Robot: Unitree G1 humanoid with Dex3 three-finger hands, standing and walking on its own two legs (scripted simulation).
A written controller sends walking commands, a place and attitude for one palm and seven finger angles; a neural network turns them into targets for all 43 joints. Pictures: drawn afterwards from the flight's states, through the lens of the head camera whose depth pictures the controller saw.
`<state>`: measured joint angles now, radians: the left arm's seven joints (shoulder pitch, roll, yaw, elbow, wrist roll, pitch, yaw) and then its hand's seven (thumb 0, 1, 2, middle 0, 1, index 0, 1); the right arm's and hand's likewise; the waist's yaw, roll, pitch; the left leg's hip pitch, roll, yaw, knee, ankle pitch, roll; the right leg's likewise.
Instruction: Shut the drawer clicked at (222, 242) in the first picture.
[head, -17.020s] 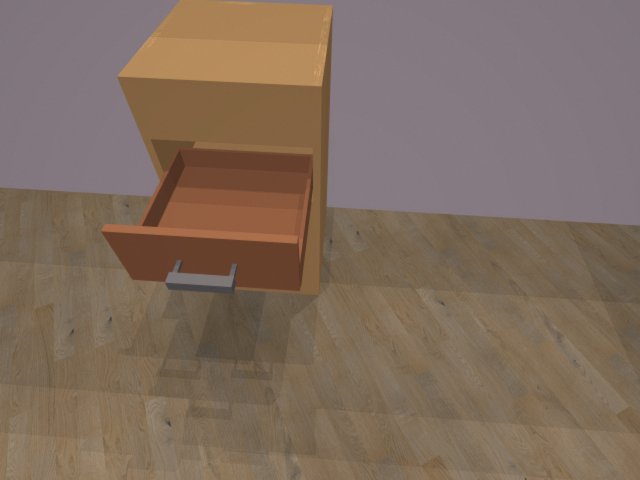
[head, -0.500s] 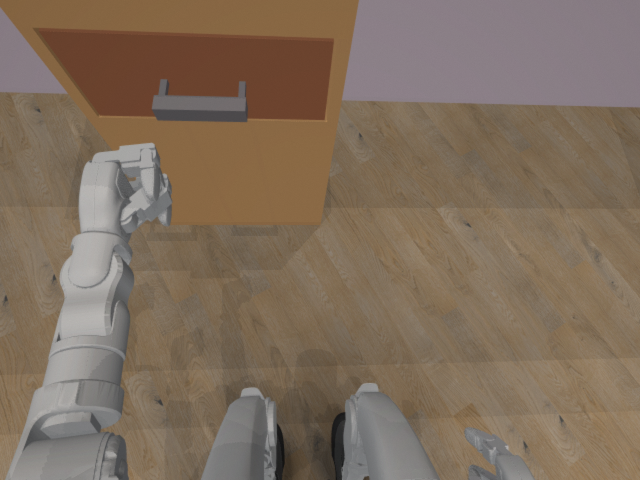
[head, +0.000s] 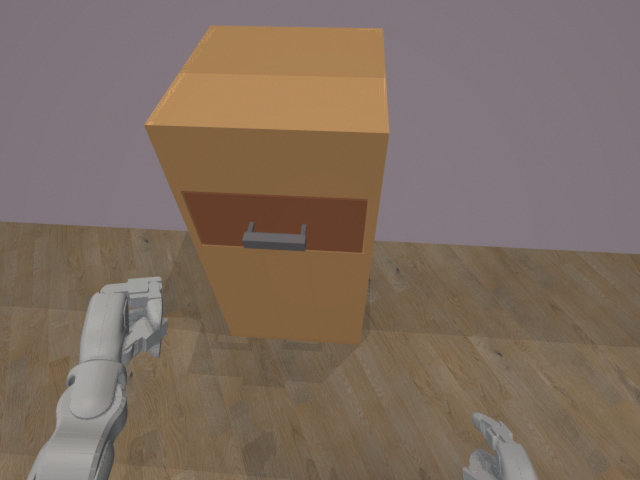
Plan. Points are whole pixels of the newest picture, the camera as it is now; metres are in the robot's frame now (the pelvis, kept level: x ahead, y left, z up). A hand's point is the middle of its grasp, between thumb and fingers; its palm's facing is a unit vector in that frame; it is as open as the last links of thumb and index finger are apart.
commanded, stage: draw the hand back to the body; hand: left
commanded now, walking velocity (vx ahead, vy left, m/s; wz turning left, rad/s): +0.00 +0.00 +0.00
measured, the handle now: (276, 234) +0.63 +0.14 -0.17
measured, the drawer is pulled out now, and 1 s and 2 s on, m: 0.00 0.00 0.00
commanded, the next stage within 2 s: step back with the hand held close in 0.58 s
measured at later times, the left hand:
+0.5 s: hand (25, 354) +0.18 +0.23 +0.20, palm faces +0.42 -0.80 -0.43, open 3.2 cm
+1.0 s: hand (63, 376) +0.18 +0.22 +0.17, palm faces +0.28 -0.82 -0.49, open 3.2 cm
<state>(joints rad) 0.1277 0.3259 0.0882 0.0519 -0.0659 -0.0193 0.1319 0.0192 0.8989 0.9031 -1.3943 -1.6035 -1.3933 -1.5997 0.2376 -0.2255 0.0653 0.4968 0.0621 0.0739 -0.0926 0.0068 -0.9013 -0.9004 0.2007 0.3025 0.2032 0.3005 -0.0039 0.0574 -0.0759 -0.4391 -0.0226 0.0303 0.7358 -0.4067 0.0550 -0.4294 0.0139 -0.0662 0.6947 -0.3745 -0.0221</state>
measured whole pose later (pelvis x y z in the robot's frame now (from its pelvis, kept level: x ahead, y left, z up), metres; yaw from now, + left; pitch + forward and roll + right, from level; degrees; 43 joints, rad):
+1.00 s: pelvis -0.02 -0.01 +0.02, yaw -1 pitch +1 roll +0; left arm 0.64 0.37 0.33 -0.48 -0.06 -0.17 0.12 0.01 0.89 0.90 -1.40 -1.60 -1.40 -1.60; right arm 0.19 -0.26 -0.03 0.58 0.02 -0.01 -0.07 0.01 -0.90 -0.90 0.20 0.30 0.20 0.30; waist -0.02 0.06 0.02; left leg -0.23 -0.02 0.04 0.46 -0.25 0.04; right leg -0.23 0.02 -0.05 0.44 -0.22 -0.03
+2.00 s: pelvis -0.14 +0.01 +0.01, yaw +3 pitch +1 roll -3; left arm 0.63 0.46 0.43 -0.64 -0.03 -0.32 0.14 0.01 0.89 0.90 -1.40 -1.60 -1.40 -1.60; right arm 0.18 -0.23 -0.04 0.57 0.00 -0.04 -0.06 0.01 -0.90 -0.90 0.20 0.30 0.21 0.30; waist -0.05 -0.01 0.04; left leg -0.53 -0.03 0.01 0.63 -0.25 0.05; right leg -0.40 0.07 0.04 0.56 -0.19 0.00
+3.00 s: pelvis -0.33 +0.04 +0.02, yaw -2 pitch -1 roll -2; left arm 0.68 0.47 0.40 -0.68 -0.03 -0.21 0.14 0.02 0.89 0.90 -1.40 -1.60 -1.40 -1.60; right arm 0.25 -0.11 0.05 0.56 -0.01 -0.12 -0.04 0.01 -0.90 -0.90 0.20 0.30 0.21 0.30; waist -0.05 -0.02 -0.02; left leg -0.39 0.05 0.06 0.62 -0.34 0.03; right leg -0.27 0.02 -0.10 0.62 -0.54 -0.06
